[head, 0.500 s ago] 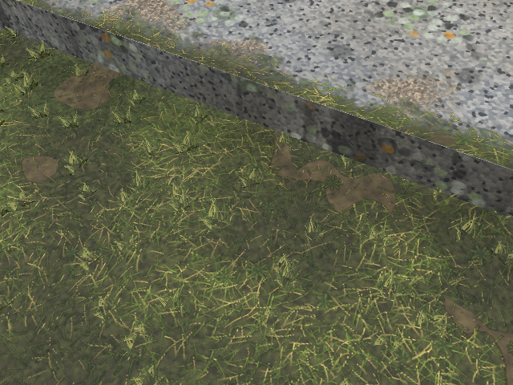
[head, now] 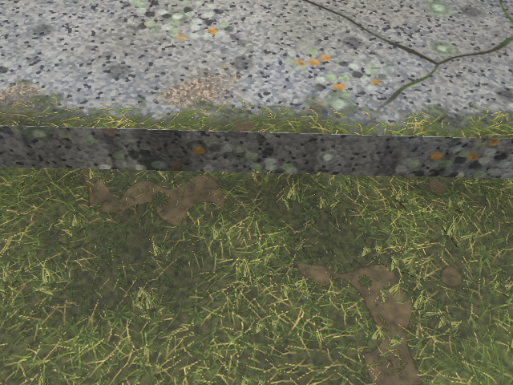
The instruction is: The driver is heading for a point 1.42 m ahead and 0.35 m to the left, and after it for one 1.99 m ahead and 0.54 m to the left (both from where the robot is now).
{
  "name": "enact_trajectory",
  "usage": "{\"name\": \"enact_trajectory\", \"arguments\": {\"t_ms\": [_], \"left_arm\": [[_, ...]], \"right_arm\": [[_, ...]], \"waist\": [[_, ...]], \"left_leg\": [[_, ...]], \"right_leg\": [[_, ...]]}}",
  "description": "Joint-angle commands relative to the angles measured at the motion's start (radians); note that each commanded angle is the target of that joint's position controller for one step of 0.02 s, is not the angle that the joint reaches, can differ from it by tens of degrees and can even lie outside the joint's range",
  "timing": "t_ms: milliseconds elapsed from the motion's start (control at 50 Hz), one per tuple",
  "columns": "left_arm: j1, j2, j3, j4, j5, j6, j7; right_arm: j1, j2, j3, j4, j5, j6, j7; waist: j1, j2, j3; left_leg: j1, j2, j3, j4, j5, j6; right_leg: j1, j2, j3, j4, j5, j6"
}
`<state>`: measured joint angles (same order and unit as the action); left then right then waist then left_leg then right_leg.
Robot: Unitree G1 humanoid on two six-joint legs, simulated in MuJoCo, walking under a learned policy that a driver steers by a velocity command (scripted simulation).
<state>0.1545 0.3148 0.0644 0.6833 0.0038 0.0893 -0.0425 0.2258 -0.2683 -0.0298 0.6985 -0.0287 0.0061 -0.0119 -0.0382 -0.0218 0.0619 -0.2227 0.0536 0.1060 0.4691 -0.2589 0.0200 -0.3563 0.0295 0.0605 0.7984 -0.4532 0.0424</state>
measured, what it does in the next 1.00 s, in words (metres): steps on the spot, turning left: right foot, then left foot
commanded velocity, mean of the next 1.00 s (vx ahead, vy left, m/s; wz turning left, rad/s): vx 0.00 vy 0.00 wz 0.25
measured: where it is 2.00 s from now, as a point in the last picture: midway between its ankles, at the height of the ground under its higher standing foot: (188, 380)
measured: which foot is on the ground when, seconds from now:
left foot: down 0.00-0.06, up 0.08-0.40, down 0.42-1.00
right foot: up 0.00-0.04, down 0.06-0.42, up 0.44-1.00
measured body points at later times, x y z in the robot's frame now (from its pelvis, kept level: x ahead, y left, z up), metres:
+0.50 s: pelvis -0.02 +0.02 -0.02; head +0.01 +0.06 +0.43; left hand +0.03 +0.32 -0.14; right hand +0.19 -0.22 -0.11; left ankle -0.04 +0.08 -0.74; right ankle -0.02 -0.13 -0.69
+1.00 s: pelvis +0.01 +0.02 -0.01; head +0.04 +0.01 +0.44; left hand +0.01 +0.31 -0.12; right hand +0.22 -0.19 -0.13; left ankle -0.03 +0.09 -0.74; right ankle +0.01 -0.07 -0.73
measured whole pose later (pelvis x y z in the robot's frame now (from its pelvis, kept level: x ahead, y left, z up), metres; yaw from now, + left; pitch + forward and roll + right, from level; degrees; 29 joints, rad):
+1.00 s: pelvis +0.01 +0.02 -0.01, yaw +16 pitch +0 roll +1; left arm 0.25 0.28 0.05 0.77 0.00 0.06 -0.03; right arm 0.16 -0.26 -0.03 0.73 -0.02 0.03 -0.03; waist 0.03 0.02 0.07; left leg -0.19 -0.03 0.12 0.51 -0.32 0.07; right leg -0.27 0.01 -0.05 0.69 -0.44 -0.02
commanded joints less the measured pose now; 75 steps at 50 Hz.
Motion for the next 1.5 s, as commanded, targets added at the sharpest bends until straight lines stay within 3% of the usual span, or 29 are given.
{"name": "enact_trajectory", "arguments": {"t_ms": [20, 40, 60, 80, 100, 140, 220, 380, 420, 440, 460, 480, 520, 560, 600, 700, 800, 920, 1000, 1020, 1040, 1060, 1080, 1120, 1160, 1240, 1280, 1320, 1500], "left_arm": [[0.061, 0.004, -0.015, -0.022, 0.004, -0.018, 0.032], [0.093, 0.016, -0.017, -0.004, 0.022, -0.029, 0.045], [0.123, 0.087, -0.006, 0.001, 0.044, -0.044, 0.057], [0.088, 0.195, 0.011, -0.020, 0.040, -0.048, 0.066], [0.052, 0.174, 0.018, -0.017, 0.012, -0.049, 0.072], [0.003, 0.113, 0.001, -0.031, 0.017, -0.053, 0.076], [-0.046, 0.059, -0.014, -0.041, 0.024, -0.050, 0.091], [-0.037, 0.114, 0.020, -0.025, 0.022, -0.071, 0.066], [-0.011, 0.103, 0.025, -0.011, 0.010, -0.072, 0.054], [0.015, 0.039, 0.009, -0.043, 0.019, -0.065, 0.047], [-0.103, 0.027, -0.005, -0.115, 0.027, -0.045, 0.057], [-0.107, 0.050, -0.004, -0.102, 0.028, -0.043, 0.061], [-0.095, 0.068, 0.002, -0.072, 0.016, -0.063, 0.061], [-0.047, 0.086, 0.007, -0.046, 0.033, -0.062, 0.058], [0.029, 0.079, 0.004, -0.004, 0.023, -0.050, 0.052], [0.052, 0.037, -0.014, 0.045, 0.013, -0.024, 0.044], [0.030, 0.092, 0.004, 0.048, 0.009, -0.027, 0.028], [0.055, 0.057, 0.002, 0.027, -0.002, -0.036, 0.014], [0.096, 0.041, 0.006, 0.007, -0.009, -0.045, 0.010], [0.122, 0.053, 0.010, 0.005, -0.002, -0.055, 0.015], [0.160, 0.155, 0.037, 0.001, 0.017, -0.067, 0.024], [0.213, 0.285, 0.070, -0.004, 0.010, -0.072, 0.022], [0.283, 0.254, 0.076, 0.013, 0.000, -0.068, 0.026], [0.136, 0.171, 0.057, -0.013, -0.009, -0.047, 0.040], [0.078, 0.142, 0.048, -0.038, -0.014, -0.039, 0.047], [0.143, 0.184, 0.065, -0.027, -0.009, -0.040, 0.042], [0.166, 0.162, 0.055, -0.024, 0.005, -0.045, 0.041], [0.177, 0.126, 0.035, -0.012, 0.023, -0.060, 0.031], [0.211, 0.173, 0.034, 0.039, 0.043, -0.157, 0.043]], "right_arm": [[-0.011, -0.132, -0.029, -0.016, 0.013, -0.006, 0.020], [0.000, -0.135, -0.030, -0.004, 0.029, -0.004, 0.026], [0.047, -0.118, -0.029, -0.008, 0.034, -0.010, 0.032], [0.083, -0.041, -0.011, -0.043, 0.036, -0.018, 0.042], [0.044, -0.095, -0.024, -0.029, 0.033, 0.001, 0.033], [0.036, -0.152, -0.059, -0.014, 0.034, 0.027, 0.029], [0.086, -0.114, -0.065, 0.006, 0.021, 0.056, 0.040], [0.038, -0.089, -0.062, -0.074, 0.028, 0.064, 0.067], [0.122, -0.117, -0.075, -0.049, 0.010, 0.042, 0.052], [0.150, -0.265, -0.106, -0.061, 0.003, 0.024, 0.034], [0.228, -0.344, -0.132, -0.058, 0.021, 0.021, 0.041], [0.217, -0.303, -0.126, -0.060, 0.027, 0.024, 0.040], [0.072, -0.224, -0.101, -0.086, 0.027, 0.042, 0.023], [0.011, -0.190, -0.090, -0.108, 0.035, 0.046, 0.016], [0.020, -0.173, -0.080, -0.103, 0.033, 0.037, 0.016], [0.013, -0.077, -0.024, -0.070, 0.005, 0.018, 0.002], [0.014, -0.163, -0.037, -0.035, -0.006, 0.021, -0.012], [-0.023, -0.144, -0.040, -0.025, 0.000, 0.017, -0.021], [-0.058, -0.156, -0.050, -0.017, 0.010, 0.018, -0.020], [-0.058, -0.162, -0.054, -0.013, 0.013, 0.016, -0.021], [-0.053, -0.142, -0.051, -0.034, 0.009, 0.012, -0.017], [-0.117, -0.070, -0.029, -0.102, 0.002, 0.024, -0.018], [-0.125, -0.089, -0.026, -0.095, -0.006, 0.029, -0.025], [-0.112, -0.115, -0.032, -0.071, 0.011, 0.020, -0.016], [-0.101, -0.141, -0.038, -0.064, -0.004, 0.017, -0.006], [-0.111, -0.121, -0.027, -0.078, 0.005, 0.031, 0.004], [-0.077, -0.135, -0.026, -0.054, -0.005, 0.031, 0.015], [-0.125, -0.130, -0.025, -0.052, -0.014, 0.021, 0.030], [-0.207, -0.151, -0.024, -0.079, 0.016, -0.026, 0.077]], "waist": [[0.048, 0.234, -0.110], [0.068, 0.200, -0.104], [0.054, 0.112, -0.167], [0.018, -0.141, -0.179], [0.066, -0.214, -0.174], [0.061, -0.156, -0.081], [0.030, -0.152, -0.052], [0.036, -0.147, -0.083], [-0.022, 0.014, -0.106], [-0.011, 0.312, -0.091], [-0.063, 0.341, -0.127], [-0.056, 0.196, -0.122], [0.004, 0.114, -0.045], [0.027, 0.120, -0.083], [0.034, 0.083, -0.141], [0.018, 0.113, -0.108], [-0.003, 0.125, -0.013], [0.015, 0.095, -0.048], [0.048, 0.112, -0.094], [0.075, 0.077, -0.106], [0.083, -0.105, -0.119], [0.087, -0.252, -0.091], [0.127, -0.134, -0.136], [0.057, -0.027, -0.047], [0.043, -0.048, -0.077], [0.066, -0.032, -0.106], [0.087, -0.079, -0.149], [0.117, -0.142, -0.074], [0.129, -0.085, 0.072]], "left_leg": [[0.089, 0.130, -0.177, -0.028, 0.626, 0.150], [0.014, 0.114, -0.186, -0.003, 0.586, 0.105], [-0.087, 0.091, -0.191, 0.029, 0.407, 0.048], [-0.242, -0.007, -0.113, 0.111, -0.018, -0.001], [-0.164, -0.039, -0.086, 0.251, -0.298, -0.005], [-0.265, -0.060, -0.102, 0.527, -0.312, -0.009], [-0.275, -0.045, -0.068, 0.578, -0.211, -0.052], [-0.102, -0.037, 0.007, 0.228, -0.143, 0.000], [0.079, -0.045, -0.085, -0.002, 0.057, 0.039], [0.180, 0.210, -0.491, -0.126, 0.372, 0.110], [0.180, 0.313, -0.725, -0.145, 0.575, 0.282], [0.215, 0.287, -0.653, -0.146, 0.445, 0.299], [0.132, 0.166, -0.511, -0.155, 0.277, 0.236], [0.114, 0.101, -0.449, -0.141, 0.355, 0.202], [0.149, 0.105, -0.390, -0.128, 0.463, 0.195], [0.094, 0.108, -0.305, -0.207, 0.299, 0.170], [0.070, 0.171, -0.295, -0.194, 0.200, 0.196], [0.163, 0.228, -0.241, -0.095, 0.519, 0.220], [0.154, 0.210, -0.145, 0.032, 0.554, 0.154], [0.093, 0.178, -0.095, 0.123, 0.465, 0.098], [-0.085, 0.079, -0.006, 0.364, 0.203, 0.021], [-0.390, -0.136, -0.015, 0.523, -0.397, -0.046], [-0.417, -0.105, -0.152, 0.672, -0.430, -0.047], [-0.446, -0.046, -0.182, 0.671, -0.230, -0.054], [-0.415, -0.042, -0.168, 0.629, -0.139, -0.076], [-0.406, -0.062, -0.164, 0.536, -0.114, -0.097], [-0.391, -0.043, -0.139, 0.478, -0.089, -0.092], [-0.408, -0.021, -0.119, 0.390, -0.035, -0.081], [-0.452, -0.014, -0.134, 0.230, -0.023, 0.042]], "right_leg": [[0.155, 0.038, -0.087, -0.376, 0.140, -0.032], [0.292, 0.012, -0.071, -0.549, 0.350, -0.044], [0.457, -0.127, 0.053, -0.538, 0.417, -0.067], [0.529, -0.368, 0.236, -0.455, 0.799, -0.149], [0.354, -0.395, 0.175, -0.414, 0.832, -0.246], [0.301, -0.351, 0.091, -0.440, 0.812, -0.262], [0.267, -0.287, -0.060, -0.448, 0.730, -0.219], [0.233, -0.365, -0.121, -0.337, 0.571, -0.172], [0.103, -0.300, -0.212, -0.097, 0.349, -0.074], [-0.143, -0.159, -0.282, 0.200, -0.086, 0.003], [-0.291, -0.009, -0.094, 0.340, -0.274, 0.014], [-0.331, -0.049, -0.020, 0.405, -0.204, 0.006], [-0.315, -0.088, 0.004, 0.349, -0.003, -0.006], [-0.252, -0.071, -0.009, 0.327, 0.081, 0.005], [-0.213, -0.060, -0.033, 0.314, 0.107, 0.013], [-0.083, -0.078, -0.042, 0.108, 0.141, 0.001], [-0.069, -0.030, -0.043, 0.027, 0.058, -0.036], [-0.057, -0.038, -0.093, -0.015, -0.028, -0.052], [0.066, -0.007, -0.125, -0.225, 0.073, -0.084], [0.153, -0.010, -0.072, -0.361, 0.211, -0.107], [0.280, -0.167, 0.210, -0.474, 0.404, -0.164], [0.366, -0.392, 0.569, -0.461, 0.899, -0.334], [0.401, -0.394, 0.540, -0.442, 0.910, -0.418], [0.333, -0.256, 0.361, -0.449, 0.740, -0.346], [0.339, -0.173, 0.297, -0.436, 0.793, -0.286], [0.347, -0.140, 0.328, -0.407, 0.793, -0.264], [0.349, -0.134, 0.350, -0.498, 0.261, -0.279], [0.301, -0.142, 0.395, -0.594, -0.086, -0.281], [0.361, -0.281, 0.288, -0.697, -0.094, -0.254]]}}
Velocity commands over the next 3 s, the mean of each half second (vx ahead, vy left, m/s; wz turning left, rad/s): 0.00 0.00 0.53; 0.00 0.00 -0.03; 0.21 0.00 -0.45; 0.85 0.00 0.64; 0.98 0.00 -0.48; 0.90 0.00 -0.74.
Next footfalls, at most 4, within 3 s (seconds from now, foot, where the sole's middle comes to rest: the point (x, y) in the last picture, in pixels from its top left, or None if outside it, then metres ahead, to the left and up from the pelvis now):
0.06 right None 0.02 -0.13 -0.78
0.42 left None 0.00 0.10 -0.78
1.04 right None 0.05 -0.07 -0.78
1.62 left None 0.26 0.17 -0.78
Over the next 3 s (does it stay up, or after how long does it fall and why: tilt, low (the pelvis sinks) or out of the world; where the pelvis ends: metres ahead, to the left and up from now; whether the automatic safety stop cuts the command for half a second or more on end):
stays up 1.33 0.36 0.12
